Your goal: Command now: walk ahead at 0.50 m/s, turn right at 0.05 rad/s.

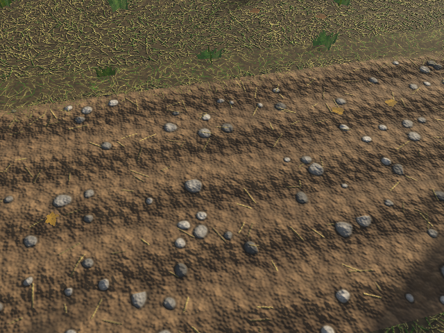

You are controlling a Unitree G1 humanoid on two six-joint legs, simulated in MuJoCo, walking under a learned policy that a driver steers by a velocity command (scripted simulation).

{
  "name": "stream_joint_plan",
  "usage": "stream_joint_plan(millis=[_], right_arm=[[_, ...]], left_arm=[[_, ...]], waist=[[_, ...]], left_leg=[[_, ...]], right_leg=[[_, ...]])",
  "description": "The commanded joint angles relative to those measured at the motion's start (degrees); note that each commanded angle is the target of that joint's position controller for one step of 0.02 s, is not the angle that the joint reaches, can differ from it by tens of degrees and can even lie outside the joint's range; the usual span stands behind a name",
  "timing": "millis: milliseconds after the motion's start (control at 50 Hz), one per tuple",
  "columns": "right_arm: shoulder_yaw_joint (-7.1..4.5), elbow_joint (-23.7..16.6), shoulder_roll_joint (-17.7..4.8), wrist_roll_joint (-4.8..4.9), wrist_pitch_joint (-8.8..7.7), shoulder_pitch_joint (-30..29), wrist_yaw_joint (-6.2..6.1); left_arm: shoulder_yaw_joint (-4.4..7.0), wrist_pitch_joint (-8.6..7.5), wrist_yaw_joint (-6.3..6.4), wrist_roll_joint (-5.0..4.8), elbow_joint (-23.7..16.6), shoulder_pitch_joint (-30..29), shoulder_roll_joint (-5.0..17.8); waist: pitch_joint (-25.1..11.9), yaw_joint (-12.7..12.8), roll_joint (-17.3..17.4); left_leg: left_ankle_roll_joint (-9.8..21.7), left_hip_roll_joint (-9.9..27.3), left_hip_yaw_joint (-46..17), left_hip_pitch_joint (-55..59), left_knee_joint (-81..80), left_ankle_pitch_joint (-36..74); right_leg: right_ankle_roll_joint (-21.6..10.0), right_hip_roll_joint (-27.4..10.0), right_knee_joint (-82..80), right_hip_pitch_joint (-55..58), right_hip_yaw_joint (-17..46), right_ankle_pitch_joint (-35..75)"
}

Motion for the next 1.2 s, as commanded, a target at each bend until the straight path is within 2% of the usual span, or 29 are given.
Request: stream_joint_plan(millis=[20, 60, 120, 160, 180, 200, 220, 240, 260, 280, 320, 400, 480, 580, 620, 640, 660, 680, 700, 720, 740, 780, 820, 940, 1040, 1120, 1160, 1180, 1200], right_arm=[[-1.23, -2.0, -6.1, 0.61, -0.68, -0.1, 0.10], [-1.52, -0.9, -6.9, 0.56, -0.38, 1.8, 0.08], [-1.90, 0.8, -8.1, 0.42, 0.24, 4.4, -0.06], [-2.22, 0.7, -8.7, 0.74, 0.59, 3.1, -0.40], [-2.23, 0.3, -8.4, 1.38, 0.64, 2.4, -0.47], [-1.83, -1.5, -6.6, 1.98, 0.34, 1.9, -0.60], [-0.83, -3.2, -1.1, 2.58, 0.61, 7.2, -1.29], [-1.82, -1.8, -4.4, 2.49, 2.27, 11.0, -2.44], [-2.60, -1.2, -6.3, 1.04, 3.53, 8.6, -2.56], [-2.75, -1.8, -5.5, 0.36, 4.10, 4.8, -2.03], [-3.09, -2.5, -4.4, -0.40, 5.58, 2.7, -0.97], [-3.36, -3.9, -2.8, -0.40, 7.76, 1.9, -0.35], [-2.69, -7.4, -2.2, -0.62, 9.09, -4.5, 0.89], [-2.67, -11.0, -3.8, -0.24, 9.09, -8.9, 1.51], [-2.78, -10.7, -3.9, -0.26, 8.27, -6.5, 1.42], [-3.37, -9.3, -5.7, -0.50, 7.71, -3.0, 1.23], [-4.42, -9.3, -10.9, -1.00, 7.24, 0.1, 0.56], [-6.14, -10.7, -17.3, -0.87, 7.33, 1.0, 0.01], [-5.39, -9.8, -13.7, -0.95, 7.78, 0.3, -0.62], [-4.52, -10.2, -11.6, -0.25, 7.88, -3.3, -1.09], [-4.19, -10.9, -10.5, -0.12, 7.52, -6.3, -1.01], [-3.35, -11.3, -7.6, 0.03, 5.76, -7.3, -0.70], [-2.98, -9.8, -6.6, 0.36, 4.02, -4.7, -0.18], [-3.30, -6.9, -7.7, -0.36, 2.10, 0.8, -0.52], [-3.41, -4.8, -7.6, -0.89, 1.06, 2.1, -1.29], [-3.57, -3.4, -8.0, -0.96, 0.48, 1.7, -1.49], [-3.78, -2.9, -9.0, -0.93, 0.50, 0.9, -1.35], [-3.83, -2.7, -9.6, -0.75, 0.56, 0.1, -1.26], [-3.73, -2.5, -9.8, -0.40, 0.81, -0.5, -1.22]], left_arm=[[-0.75, -0.70, -0.52, 0.09, -5.1, -5.1, 1.0], [-1.53, -1.01, -0.49, -0.42, -6.1, -8.5, -0.1], [-1.65, -1.89, 0.72, -0.88, -5.7, -8.0, 0.3], [-1.07, -2.65, 1.77, -0.73, -4.2, -3.6, 2.1], [-0.51, -3.31, 2.43, -0.15, -2.7, 1.0, 3.7], [0.46, -3.96, 3.14, 0.84, -1.8, 6.8, 7.4], [1.29, -3.59, 3.24, 1.28, -2.7, 11.0, 11.6], [2.15, -2.01, 3.04, -1.66, -2.9, 11.3, 11.5], [1.24, -1.38, 3.10, -2.42, -4.0, 7.8, 7.2], [0.17, -1.32, 3.45, -2.14, -4.6, 3.2, 3.5], [-0.38, -1.24, 4.29, -1.83, -4.7, -0.1, 1.7], [0.31, -1.59, 4.52, -1.24, -4.5, -1.1, 2.7], [0.88, -0.68, 4.45, -0.86, -4.2, -1.2, 3.6], [2.45, 1.09, 3.78, -0.75, -3.7, 1.1, 7.2], [2.94, 1.83, 3.55, -1.01, -3.6, 1.4, 7.8], [2.89, 2.39, 3.27, -0.48, -3.4, 3.1, 6.3], [1.54, 3.02, 2.56, -0.01, -4.9, 3.4, 0.7], [1.68, 3.54, 2.86, 0.54, -9.2, -3.6, 2.9], [2.49, 3.27, 2.61, 0.19, -9.7, -7.3, 5.6], [2.84, 2.59, 2.02, -0.88, -9.0, -5.2, 6.0], [2.88, 1.92, 1.58, -0.87, -7.2, -2.5, 5.9], [2.91, 1.47, 0.78, 0.39, -4.1, 1.6, 5.0], [2.60, 1.55, 0.20, 0.00, -3.1, 2.5, 3.4], [2.37, 1.60, -0.28, -0.75, -3.7, -3.0, 3.2], [2.22, 1.01, -0.74, -0.71, -4.6, -5.2, 2.8], [1.80, 0.60, -1.36, -0.50, -6.7, -8.0, 2.3], [1.86, 0.47, -1.42, -0.78, -7.5, -7.0, 2.5], [2.15, 0.34, -1.18, -0.81, -6.9, -4.0, 2.7], [2.73, -0.09, -0.75, -0.54, -5.0, 2.7, 3.2]], waist=[[2.0, 1.0, 8.1], [2.6, 0.0, 8.1], [0.9, 0.0, 8.5], [-1.1, 2.1, 8.6], [-3.4, 4.3, 6.8], [-8.9, 6.2, 2.9], [-17.6, 5.3, -8.6], [-23.0, 5.7, -9.9], [-17.0, 4.4, -3.8], [-10.0, 3.0, -3.0], [-4.4, 0.7, -5.0], [-5.3, -1.3, -3.9], [-4.1, 0.1, -6.0], [-4.2, 2.1, -5.7], [-5.0, 0.8, -2.9], [-4.7, 0.0, 3.2], [-2.6, -0.6, 20.0], [2.4, -3.7, 20.6], [6.1, -3.2, 13.2], [6.8, -0.2, 13.8], [6.0, 1.7, 13.1], [1.7, 2.4, 9.8], [-0.1, 2.4, 7.4], [2.9, -0.9, 8.0], [6.0, -1.8, 7.0], [7.2, -1.9, 7.8], [5.9, -0.8, 8.3], [3.7, 0.9, 8.2], [-0.4, 4.4, 6.2]], left_leg=[[8.3, 12.4, -9.9, -1.1, -9.3, 12.5], [7.7, 11.6, -8.8, -2.2, -7.5, 18.9], [5.9, 12.0, -9.5, 0.7, -0.5, 35.0], [3.8, 10.9, -10.9, 2.4, 6.0, 36.4], [2.4, 8.4, -9.9, 0.5, 12.7, 34.4], [0.7, 5.5, -8.7, -6.8, 23.0, 20.0], [-0.6, -0.8, -4.0, -18.8, 39.3, -20.5], [-0.4, -2.2, -3.9, -21.7, 49.9, -29.3], [-0.6, 0.6, -5.3, -23.5, 53.1, -25.9], [-1.3, 2.3, -4.9, -24.6, 52.2, -21.4], [-3.1, 4.1, -4.4, -21.8, 50.1, -15.7], [-4.2, 3.3, -2.8, -18.8, 48.6, -11.8], [-3.6, 4.8, -1.1, -16.2, 36.4, -8.0], [-1.7, 3.7, 1.9, -10.9, 25.3, -11.7], [0.1, 1.9, 3.0, -3.5, 15.4, -9.1], [1.6, 2.9, -1.9, 2.2, 8.8, -10.9], [5.6, 17.6, -23.6, 5.4, -1.4, -22.6], [13.6, 24.8, -41.8, -1.3, -9.7, -35.3], [13.1, 22.3, -37.2, -3.7, -11.4, -40.2], [11.1, 19.1, -32.3, -5.3, -11.8, -36.8], [9.5, 15.5, -27.7, -4.4, -11.4, -29.2], [8.6, 12.1, -21.1, -1.2, -9.5, -16.0], [8.4, 12.0, -18.4, 2.9, -9.6, -10.3], [9.2, 15.5, -15.4, 8.5, -12.3, -8.7], [9.1, 18.0, -10.5, 10.5, -12.1, -4.8], [7.8, 18.6, -5.8, 11.1, -8.9, 5.6], [6.6, 18.3, -3.1, 9.9, -4.4, 16.9], [5.7, 17.5, -1.0, 8.6, 1.2, 28.4], [4.4, 15.4, 2.5, 6.5, 12.1, 38.0]], right_leg=[[1.5, -2.6, -9.6, -1.6, -4.0, 6.3], [2.2, -1.4, -16.5, 2.7, -5.8, 8.0], [1.7, 1.5, -21.5, 8.3, -6.0, 9.7], [0.5, 2.6, -27.5, 14.6, -5.0, 11.3], [-0.5, 1.9, -32.2, 22.4, -4.6, 16.4], [-2.3, -6.8, -30.1, 34.6, 1.8, 30.6], [-7.9, -25.3, -24.5, 49.0, 15.3, 58.5], [-13.8, -28.2, -26.0, 47.5, 19.8, 60.9], [-13.2, -24.5, -29.0, 41.0, 15.7, 51.7], [-11.4, -20.7, -32.1, 34.2, 10.6, 45.1], [-9.5, -16.7, -36.8, 25.0, 3.5, 39.5], [-10.8, -16.3, -38.6, 19.9, -2.5, 35.3], [-9.9, -15.9, -39.7, 17.4, -6.3, 19.2], [-8.8, -18.7, -36.7, 18.3, -6.1, 8.9], [-5.2, -17.6, -32.1, 15.4, -8.5, -1.5], [-1.8, -14.8, -25.6, 9.9, -10.9, -13.6], [2.7, -7.2, -6.2, -2.1, -17.2, -25.5], [3.5, 0.8, 0.1, -12.4, -8.4, -24.3], [3.1, -2.3, 2.6, -12.7, -3.1, -16.1], [3.1, -2.7, 1.3, -11.3, -2.8, -9.4], [3.4, -2.9, 0.3, -9.1, -2.8, -5.0], [3.5, -2.5, 1.8, -5.5, -3.9, 0.6], [3.5, -2.7, 0.0, -5.5, -4.6, 3.1], [3.4, -3.2, -7.5, -9.2, -3.9, 5.2], [1.5, -1.7, -12.6, -9.4, -1.4, 4.1], [-1.1, -2.0, -17.6, -5.9, -5.1, 1.5], [-3.3, -0.1, -20.2, 0.5, -8.5, -0.9], [-4.6, 2.2, -21.6, 6.9, -10.4, -1.6], [-5.9, 5.1, -24.9, 16.6, -11.5, 0.3]])
Keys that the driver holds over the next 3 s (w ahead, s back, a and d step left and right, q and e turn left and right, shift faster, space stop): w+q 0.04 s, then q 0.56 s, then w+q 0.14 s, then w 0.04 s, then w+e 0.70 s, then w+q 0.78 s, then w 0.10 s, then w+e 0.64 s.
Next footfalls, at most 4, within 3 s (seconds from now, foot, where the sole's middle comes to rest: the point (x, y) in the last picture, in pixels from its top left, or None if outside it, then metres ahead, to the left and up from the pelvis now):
0.20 right None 0.25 -0.11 -0.78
0.64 left None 0.15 0.09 -0.78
1.22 right None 0.47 -0.03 -0.78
1.76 left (171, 244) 0.80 0.15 -0.78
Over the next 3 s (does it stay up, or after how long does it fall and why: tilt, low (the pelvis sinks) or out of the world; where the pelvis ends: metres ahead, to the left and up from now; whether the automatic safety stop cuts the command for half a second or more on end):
stays up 1.24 0.25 0.00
